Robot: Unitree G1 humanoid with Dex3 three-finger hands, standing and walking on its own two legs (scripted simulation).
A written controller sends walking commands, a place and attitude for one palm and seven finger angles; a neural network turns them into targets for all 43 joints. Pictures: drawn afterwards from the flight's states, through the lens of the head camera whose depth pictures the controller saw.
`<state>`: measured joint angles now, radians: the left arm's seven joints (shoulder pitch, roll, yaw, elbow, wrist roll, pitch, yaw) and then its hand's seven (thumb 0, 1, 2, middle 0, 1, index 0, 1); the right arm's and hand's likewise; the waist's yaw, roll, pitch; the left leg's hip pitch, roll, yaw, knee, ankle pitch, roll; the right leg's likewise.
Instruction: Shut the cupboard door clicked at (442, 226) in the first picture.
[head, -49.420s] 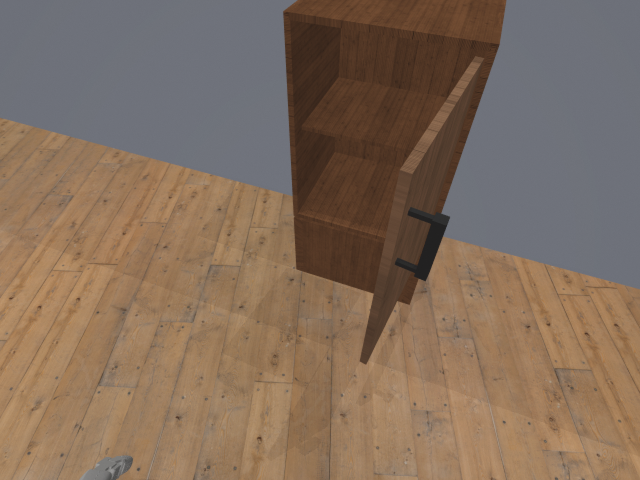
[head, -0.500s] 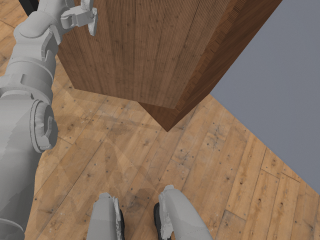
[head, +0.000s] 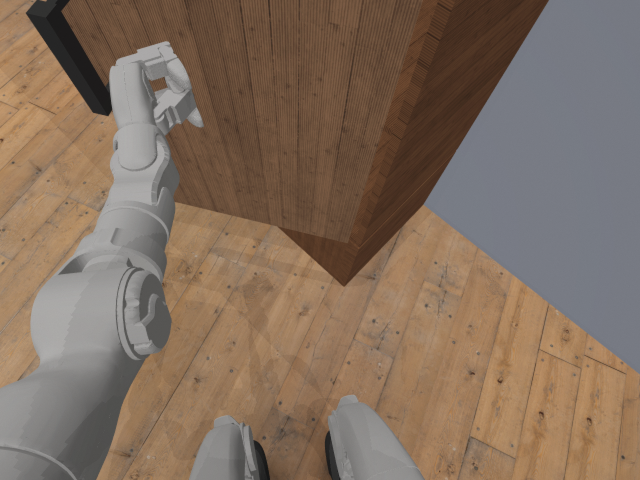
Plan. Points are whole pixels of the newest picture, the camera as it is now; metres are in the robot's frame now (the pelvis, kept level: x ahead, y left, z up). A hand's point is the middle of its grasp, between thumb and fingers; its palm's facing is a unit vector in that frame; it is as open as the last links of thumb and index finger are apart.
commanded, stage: pull the fist back off the door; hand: left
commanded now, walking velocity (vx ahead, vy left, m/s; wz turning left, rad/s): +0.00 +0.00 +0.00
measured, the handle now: (85, 53) +0.65 +0.19 +0.08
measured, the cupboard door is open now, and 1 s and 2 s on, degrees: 30 30 30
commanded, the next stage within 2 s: draw the hand back to the body in 0.40 s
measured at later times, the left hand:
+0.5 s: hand (208, 139) +0.50 +0.05 +0.08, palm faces +0.00 -1.00 -0.09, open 3.1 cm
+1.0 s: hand (93, 209) +0.38 +0.13 +0.15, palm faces +0.03 -1.00 -0.02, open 3.1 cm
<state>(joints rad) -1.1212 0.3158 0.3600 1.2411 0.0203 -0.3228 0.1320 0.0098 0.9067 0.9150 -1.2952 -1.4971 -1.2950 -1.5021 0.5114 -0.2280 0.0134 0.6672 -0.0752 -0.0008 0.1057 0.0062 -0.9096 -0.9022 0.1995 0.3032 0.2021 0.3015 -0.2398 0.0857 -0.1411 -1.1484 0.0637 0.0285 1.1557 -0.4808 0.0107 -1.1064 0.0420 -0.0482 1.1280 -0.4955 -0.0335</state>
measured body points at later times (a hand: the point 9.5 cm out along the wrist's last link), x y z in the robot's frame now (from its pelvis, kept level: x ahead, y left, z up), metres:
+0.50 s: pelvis +0.01 -0.01 +0.01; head +0.12 -0.01 +0.44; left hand +0.49 +0.10 +0.09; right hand +0.08 -0.27 -0.12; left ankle +0.02 +0.12 -0.64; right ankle +0.01 -0.10 -0.64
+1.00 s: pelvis +0.02 +0.00 +0.06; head +0.05 -0.01 +0.51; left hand +0.37 +0.19 +0.15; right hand +0.14 -0.27 -0.04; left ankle +0.02 +0.12 -0.64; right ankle +0.01 -0.10 -0.64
